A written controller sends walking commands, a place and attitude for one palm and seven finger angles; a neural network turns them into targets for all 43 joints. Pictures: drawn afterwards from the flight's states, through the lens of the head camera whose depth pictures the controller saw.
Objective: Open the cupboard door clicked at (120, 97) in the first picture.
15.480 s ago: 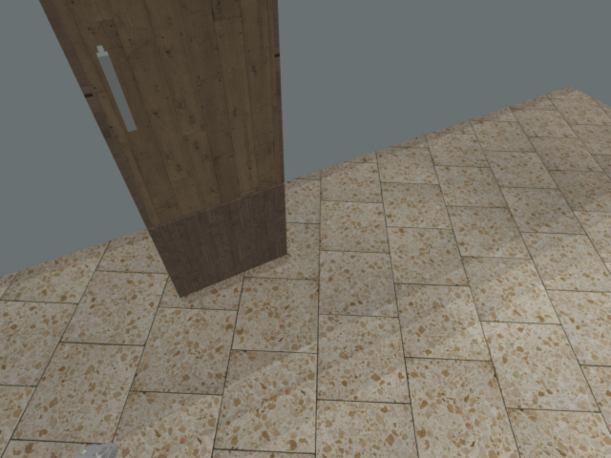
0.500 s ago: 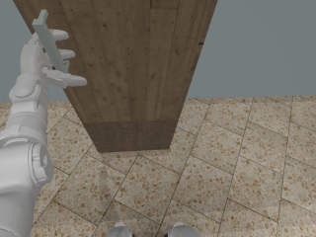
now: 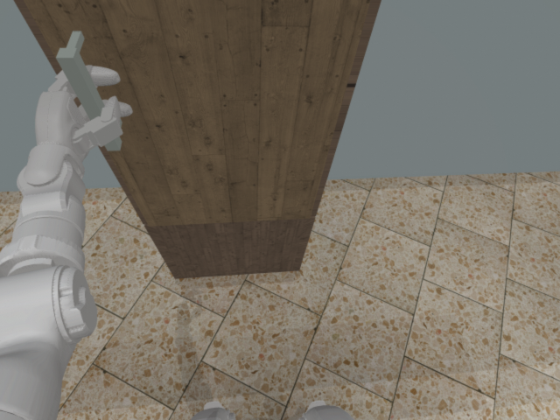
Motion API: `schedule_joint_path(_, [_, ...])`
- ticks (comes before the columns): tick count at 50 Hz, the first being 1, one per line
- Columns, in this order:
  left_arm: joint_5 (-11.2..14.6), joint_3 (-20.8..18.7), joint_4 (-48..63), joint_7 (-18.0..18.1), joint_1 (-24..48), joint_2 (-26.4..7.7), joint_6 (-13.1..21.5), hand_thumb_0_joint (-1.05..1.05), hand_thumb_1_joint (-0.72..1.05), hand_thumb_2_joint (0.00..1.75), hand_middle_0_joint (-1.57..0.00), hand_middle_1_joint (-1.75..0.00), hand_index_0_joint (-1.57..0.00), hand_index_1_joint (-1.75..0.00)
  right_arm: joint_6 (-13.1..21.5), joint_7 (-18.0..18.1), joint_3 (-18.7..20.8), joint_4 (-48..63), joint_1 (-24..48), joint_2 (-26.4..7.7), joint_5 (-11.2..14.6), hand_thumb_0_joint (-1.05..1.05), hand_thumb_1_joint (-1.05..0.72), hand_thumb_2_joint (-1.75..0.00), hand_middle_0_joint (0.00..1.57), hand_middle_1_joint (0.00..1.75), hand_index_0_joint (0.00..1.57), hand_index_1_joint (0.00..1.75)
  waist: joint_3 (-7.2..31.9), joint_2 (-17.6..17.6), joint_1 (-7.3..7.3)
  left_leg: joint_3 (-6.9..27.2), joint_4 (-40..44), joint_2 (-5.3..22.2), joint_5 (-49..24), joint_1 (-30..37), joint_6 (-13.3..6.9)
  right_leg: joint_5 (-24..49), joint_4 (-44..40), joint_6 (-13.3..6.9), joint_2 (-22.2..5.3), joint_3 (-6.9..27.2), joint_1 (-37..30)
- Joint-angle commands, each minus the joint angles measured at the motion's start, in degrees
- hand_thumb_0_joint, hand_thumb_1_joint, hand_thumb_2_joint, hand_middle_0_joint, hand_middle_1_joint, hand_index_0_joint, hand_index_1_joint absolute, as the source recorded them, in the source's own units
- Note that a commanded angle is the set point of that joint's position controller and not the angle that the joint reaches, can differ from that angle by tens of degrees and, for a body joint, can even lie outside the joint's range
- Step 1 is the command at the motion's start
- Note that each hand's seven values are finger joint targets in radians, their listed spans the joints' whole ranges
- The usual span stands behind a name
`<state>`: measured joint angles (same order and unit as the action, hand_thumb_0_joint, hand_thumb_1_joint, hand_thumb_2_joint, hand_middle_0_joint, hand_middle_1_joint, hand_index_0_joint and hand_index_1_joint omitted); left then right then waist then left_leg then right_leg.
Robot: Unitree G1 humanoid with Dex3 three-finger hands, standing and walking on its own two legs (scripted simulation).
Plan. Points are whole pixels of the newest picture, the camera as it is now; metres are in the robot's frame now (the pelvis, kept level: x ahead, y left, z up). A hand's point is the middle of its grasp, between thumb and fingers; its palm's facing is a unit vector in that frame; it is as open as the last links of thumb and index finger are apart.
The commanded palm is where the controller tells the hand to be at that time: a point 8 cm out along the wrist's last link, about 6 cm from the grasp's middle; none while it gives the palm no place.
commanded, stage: close the thumb around the handle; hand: left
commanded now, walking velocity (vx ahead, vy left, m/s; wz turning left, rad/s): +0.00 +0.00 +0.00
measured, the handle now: (96, 96) +0.55 +0.22 +0.12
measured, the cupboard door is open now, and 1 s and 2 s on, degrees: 0 36 38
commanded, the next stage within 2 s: pull the door open along its arc in 0.06 s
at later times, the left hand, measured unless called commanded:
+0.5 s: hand (111, 141) +0.47 +0.19 +0.12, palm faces +0.00 -1.00 +0.00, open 5.4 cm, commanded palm +0.41 +0.24 +0.12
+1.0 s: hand (176, 259) +0.29 +0.10 +0.12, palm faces +0.34 -0.94 +0.04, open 6.0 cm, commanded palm +0.23 +0.17 +0.12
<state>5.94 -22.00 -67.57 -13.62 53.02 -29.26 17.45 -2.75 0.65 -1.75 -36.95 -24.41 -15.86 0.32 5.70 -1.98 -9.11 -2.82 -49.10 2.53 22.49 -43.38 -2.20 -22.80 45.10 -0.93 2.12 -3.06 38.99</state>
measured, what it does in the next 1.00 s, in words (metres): stands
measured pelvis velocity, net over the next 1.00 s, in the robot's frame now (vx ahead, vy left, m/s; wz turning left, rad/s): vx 0.01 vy -0.02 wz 0.02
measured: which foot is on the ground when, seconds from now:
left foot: down 0.00-1.00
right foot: down 0.00-1.00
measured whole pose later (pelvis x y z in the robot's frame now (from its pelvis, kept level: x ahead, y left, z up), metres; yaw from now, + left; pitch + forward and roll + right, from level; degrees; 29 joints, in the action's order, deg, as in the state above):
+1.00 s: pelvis +0.01 -0.02 +0.03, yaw +1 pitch +2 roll +0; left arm 3.4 5.1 5.2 22.4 -7.7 1.7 -2.7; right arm -6.2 0.3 -2.8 -29.5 -7.2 -9.9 -1.1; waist 4.9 -2.3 -0.4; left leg -3.3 -37.3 1.4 19.7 -19.4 -0.6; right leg -21.7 36.3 -2.1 1.5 -2.4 16.4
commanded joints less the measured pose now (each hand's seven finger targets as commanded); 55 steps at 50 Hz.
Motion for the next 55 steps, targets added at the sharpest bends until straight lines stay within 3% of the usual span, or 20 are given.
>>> schedule_joint_path(1, [1.64, -1.29, 13.81, -1.13, 24.86, -13.7, 4.37, 0.0, 0.9, 0.9, -0.4, -1.35, -0.4, -1.35, 0.8, 0.82, 3.55, 3.74, -7.74, -9.92, 0.15, 0.0, -0.9, -0.9, 0.2, 0.3, 0.2, 0.3, 24.48, -4.78, 0.47, 4.9, 3.35, -1.17, -26.08, 23.23, -0.03, 24.64, -4.09, -0.21, 1.74, 1.24, -5.7])
schedule_joint_path(4, [1.74, -0.69, 11.77, -1.3, 24.76, -13.68, 3.24, 0.0, 0.9, 0.9, -0.4, -1.35, -0.4, -1.35, 0.52, 1.04, 3.37, 3.83, -7.26, -10.09, 0.43, 0.0, -0.9, -0.9, 0.2, 0.3, 0.2, 0.3, 21.32, -3.31, -0.15, 4.5, 4.23, -1.23, -22.29, 20.55, -0.15, 22.83, -4.95, 0.08, 1.54, 1.53, -5.46])
schedule_joint_path(7, [1.49, -0.72, 13.17, -1.05, 26.51, -13.86, 3.64, 0.0, 0.9, 0.9, -0.4, -1.35, -0.4, -1.35, 0.64, 1.08, 3.49, 3.72, -7.43, -10.05, 0.25, 0.0, -0.9, -0.9, 0.2, 0.3, 0.2, 0.3, 23.43, -5.5, -0.22, 4.89, 3.89, -1.13, -23.74, 22.97, 0.03, 22.64, -4.55, -0.05, 1.47, 1.41, -4.53])
schedule_joint_path(8, [1.37, -1.43, 12.37, -0.97, 25.24, -14.59, 3.62, 0.0, 0.9, 0.9, -0.4, -1.35, -0.4, -1.35, 0.64, 1.14, 3.6, 3.67, -7.63, -10.14, 0.29, 0.0, -0.9, -0.9, 0.2, 0.3, 0.2, 0.3, 23.44, -4.14, 0.13, 5.25, 3.86, -0.92, -24.08, 22.91, 0.16, 22.39, -4.44, -0.09, 1.51, 1.25, -4.41])
schedule_joint_path(9, [1.32, 0.32, 12.51, -0.83, 27.67, -13.19, 3.54, 0.0, 0.9, 0.9, -0.4, -1.35, -0.4, -1.35, 0.67, 1.2, 3.38, 3.58, -7.4, -10.09, 0.32, 0.0, -0.9, -0.9, 0.2, 0.3, 0.2, 0.3, 22.31, -4.48, -0.89, 5.24, 3.93, -0.88, -23.4, 22.53, 0.14, 21.76, -4.57, 0.02, 1.48, 1.31, -3.33])
schedule_joint_path(18, [3.34, -0.77, 18.85, -1.63, 13.61, -10.85, 3.04, 0.0, 0.9, 0.9, -0.4, -1.35, -0.4, -1.35, 0.32, 0.55, 3.86, 6.75, -5.35, -9.7, 0.66, 0.0, -0.9, -0.9, 0.2, 0.3, 0.2, 0.3, 26.49, -3.21, 3.46, 4.26, 4.53, -1.05, -27.68, 24.02, 0.3, 25.87, -3.83, -0.25, 1.57, 0.93, -9.03])
schedule_joint_path(25, [6.64, 0.63, 32.81, -1.29, -6.32, -5.56, -0.42, 0.0, 0.9, 0.9, -0.4, -1.35, -0.4, -1.35, 0.72, 0.19, 4.15, 10.74, -0.77, -8.56, 2.05, 0.0, -0.9, -0.9, 0.2, 0.3, 0.2, 0.3, 23.05, -0.9, 6.97, 2.79, 7.13, -1.06, -29.4, 24.05, 0.11, 28.67, -5.34, -0.27, 1.31, 0.85, -14.68])
schedule_joint_path(29, [8.43, 3.43, 45.83, -0.45, -21.05, -0.07, -2.26, 0.0, 0.9, 0.9, -0.4, -1.35, -0.4, -1.35, 2.08, -0.47, 4.02, 13.0, 3.13, -7.35, 2.61, 0.0, -0.9, -0.9, 0.2, 0.3, 0.2, 0.3, 20.79, -1.15, 8.59, 2.21, 8.54, -0.9, -32.65, 25.69, 0.2, 31.19, -5.92, -0.09, 0.92, 0.63, -17.38])
schedule_joint_path(30, [10.93, -0.18, 50.9, 3.95, -23.11, 1.91, -3.22, 0.0, 0.9, 0.9, -0.4, -1.35, -0.4, -1.35, 2.75, -0.72, 4.06, 13.42, 4.82, -6.15, 2.52, 0.0, -0.9, -0.9, 0.2, 0.3, 0.2, 0.3, 20.45, 0.63, 11.4, 1.94, 9.21, -1.06, -32.06, 24.57, 0.56, 30.51, -6.54, 0.07, 1.01, -0.08, -18.66])
schedule_joint_path(31, [11.1, -1.15, 54.28, 8.6, -27.65, 3.18, -4.27, 0.0, 0.9, 0.9, -0.4, -1.35, -0.4, -1.35, 3.58, -1.01, 3.92, 13.7, 6.43, -5.65, 2.42, 0.0, -0.9, -0.9, 0.2, 0.3, 0.2, 0.3, 18.66, 0.29, 12.65, 1.81, 9.88, -1.15, -31.23, 23.47, 0.92, 29.31, -6.83, -0.06, 1.08, -0.36, -19.64])
schedule_joint_path(32, [9.71, 2.99, 57.3, 11.16, -30.07, 7.4, -5.34, 0.0, 0.9, 0.9, -0.4, -1.35, -0.4, -1.35, 4.1, -1.44, 3.75, 13.65, 7.4, -5.41, 2.4, 0.0, -0.9, -0.9, 0.2, 0.3, 0.2, 0.3, 16.79, -0.42, 10.88, 1.59, 10.56, -1.12, -29.9, 24.29, 1.07, 28.75, -6.99, 0.08, 0.9, -0.61, -18.72])
schedule_joint_path(34, [7.49, 1.85, 63.76, 18.23, -36.42, 8.59, -7.1, 0.0, 0.9, 0.9, -0.4, -1.35, -0.4, -1.35, 4.4, -1.81, 3.75, 13.68, 9.35, -4.73, 1.77, 0.0, -0.9, -0.9, 0.2, 0.3, 0.2, 0.3, 15.59, 1.25, 12.38, 1.44, 11.48, -1.12, -28.42, 23.68, 1.41, 27.66, -7.2, 0.0, 0.6, -0.79, -20.15])
schedule_joint_path(38, [2.0, 7.52, 75.34, 28.06, -45.9, 14.19, -10.76, 0.0, 0.9, 0.9, -0.4, -1.35, -0.4, -1.35, 3.08, -1.85, 3.02, 14.62, 14.0, -3.24, 0.39, 0.0, -0.9, -0.9, 0.2, 0.3, 0.2, 0.3, 13.86, 1.39, 12.54, 1.2, 13.05, -1.2, -25.67, 24.77, 1.66, 26.91, -8.16, -0.36, -0.38, -0.28, -23.17])
schedule_joint_path(40, [0.88, 7.87, 79.05, 32.05, -49.24, 15.73, -12.76, 0.0, 0.9, 0.9, -0.4, -1.35, -0.4, -1.35, 1.89, -1.25, 2.8, 14.88, 16.1, -2.51, -0.13, 0.0, -0.9, -0.9, 0.2, 0.3, 0.2, 0.3, 12.12, 3.43, 12.96, 0.99, 13.89, -1.38, -23.39, 25.06, 1.72, 26.12, -9.74, -0.45, -0.68, 0.17, -24.93])
schedule_joint_path(41, [-0.13, 9.28, 79.77, 33.56, -51.78, 16.67, -13.55, 0.0, 0.9, 0.9, -0.4, -1.35, -0.4, -1.35, 1.14, -0.86, 2.55, 14.83, 16.74, -2.36, -0.43, 0.0, -0.9, -0.9, 0.2, 0.3, 0.2, 0.3, 10.86, 5.11, 12.65, 1.42, 14.31, -1.35, -21.93, 25.09, 1.6, 24.81, -10.67, -0.47, -0.73, 0.36, -25.45])
schedule_joint_path(43, [-1.37, 12.35, 83.81, 35.92, -52.97, 19.53, -14.87, 0.0, 0.9, 0.9, -0.4, -1.35, -0.4, -1.35, 0.09, -0.29, 2.06, 15.23, 19.06, -1.44, -0.62, 0.0, -0.9, -0.9, 0.2, 0.3, 0.2, 0.3, 8.58, 2.83, 12.19, 1.12, 15.08, -1.6, -20.0, 26.06, 1.65, 23.43, -12.04, -0.57, -1.15, 0.77, -25.31])
schedule_joint_path(47, [-3.78, 16.84, 85.4, 40.19, -55.64, 23.57, -16.96, 0.0, 0.9, 0.9, -0.4, -1.35, -0.4, -1.35, -1.66, 0.51, 1.4, 14.88, 21.36, -0.31, -1.38, 0.0, -0.9, -0.9, 0.2, 0.3, 0.2, 0.3, 5.19, 3.77, 11.58, 1.32, 15.43, -1.99, -18.62, 27.37, 1.42, 22.64, -14.7, -0.67, -1.81, 1.83, -26.08])
schedule_joint_path(49, [-4.95, 18.99, 86.21, 41.36, -56.99, 25.29, -17.36, 0.0, 0.9, 0.9, -0.4, -1.35, -0.4, -1.35, -2.19, 0.49, 1.21, 14.84, 21.76, 0.13, -1.8, 0.0, -0.9, -0.9, 0.2, 0.3, 0.2, 0.3, 5.11, 3.38, 11.6, 1.38, 15.36, -2.23, -18.89, 28.13, 1.35, 23.54, -15.12, -0.77, -2.04, 2.26, -26.71])
schedule_joint_path(51, [-6.72, 22.14, 86.09, 42.1, -54.91, 27.19, -17.42, 0.0, 0.9, 0.9, -0.4, -1.35, -0.4, -1.35, -2.41, 0.52, 1.35, 14.35, 21.82, 0.21, -2.27, 0.0, -0.9, -0.9, 0.2, 0.3, 0.2, 0.3, 4.18, 3.71, 10.29, 1.79, 14.73, -2.1, -19.31, 28.74, 1.19, 24.54, -15.45, -0.69, -2.38, 2.69, -25.78])
schedule_joint_path(55, [-8.63, 30.71, 86.56, 42.59, -52.14, 33.71, -16.77, 0.0, 0.9, 0.9, -0.4, -1.35, -0.4, -1.35, -1.97, -0.04, 1.45, 14.69, 22.4, 0.29, -2.9, 0.0, -0.9, -0.9, 0.2, 0.3, 0.2, 0.3, 4.64, 4.15, 9.18, 2.52, 13.63, -2.34, -18.33, 28.94, 1.09, 24.32, -14.61, -0.27, -3.03, 2.51, -23.73])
